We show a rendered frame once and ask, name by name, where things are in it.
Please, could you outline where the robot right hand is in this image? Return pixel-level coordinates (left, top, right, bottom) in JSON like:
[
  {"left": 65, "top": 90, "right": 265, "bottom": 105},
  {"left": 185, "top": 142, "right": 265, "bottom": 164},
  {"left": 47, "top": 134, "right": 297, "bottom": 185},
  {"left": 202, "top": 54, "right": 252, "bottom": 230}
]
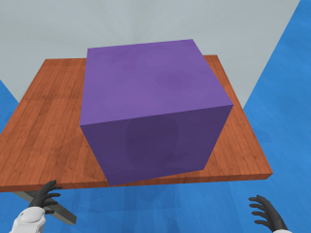
[{"left": 249, "top": 195, "right": 289, "bottom": 233}]

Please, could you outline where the table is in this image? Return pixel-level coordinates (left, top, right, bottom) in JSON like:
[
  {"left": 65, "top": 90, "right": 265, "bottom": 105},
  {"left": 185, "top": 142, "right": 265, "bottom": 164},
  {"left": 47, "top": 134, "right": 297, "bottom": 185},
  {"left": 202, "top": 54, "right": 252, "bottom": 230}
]
[{"left": 0, "top": 54, "right": 273, "bottom": 225}]

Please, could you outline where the robot left forearm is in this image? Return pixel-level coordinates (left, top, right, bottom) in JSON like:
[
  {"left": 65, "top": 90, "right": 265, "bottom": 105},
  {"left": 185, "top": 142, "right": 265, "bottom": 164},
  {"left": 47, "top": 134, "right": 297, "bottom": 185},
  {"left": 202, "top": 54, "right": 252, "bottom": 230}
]
[{"left": 9, "top": 207, "right": 46, "bottom": 233}]

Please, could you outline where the robot left hand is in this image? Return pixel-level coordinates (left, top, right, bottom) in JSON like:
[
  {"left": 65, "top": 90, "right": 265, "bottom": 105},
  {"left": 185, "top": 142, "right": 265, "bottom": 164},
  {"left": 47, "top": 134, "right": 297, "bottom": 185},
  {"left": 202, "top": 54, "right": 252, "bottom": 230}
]
[{"left": 28, "top": 180, "right": 62, "bottom": 215}]

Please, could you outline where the carton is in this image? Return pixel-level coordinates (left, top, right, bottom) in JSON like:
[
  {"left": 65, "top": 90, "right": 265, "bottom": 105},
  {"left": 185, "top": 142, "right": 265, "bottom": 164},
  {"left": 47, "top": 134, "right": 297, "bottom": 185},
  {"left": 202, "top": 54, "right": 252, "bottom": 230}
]
[{"left": 80, "top": 39, "right": 234, "bottom": 186}]

